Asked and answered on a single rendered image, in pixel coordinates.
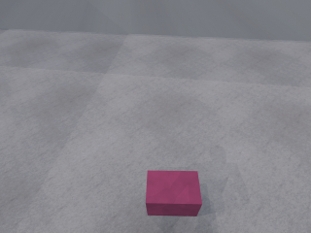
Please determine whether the carton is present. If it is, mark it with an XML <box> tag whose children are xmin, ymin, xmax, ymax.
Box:
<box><xmin>146</xmin><ymin>170</ymin><xmax>202</xmax><ymax>216</ymax></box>

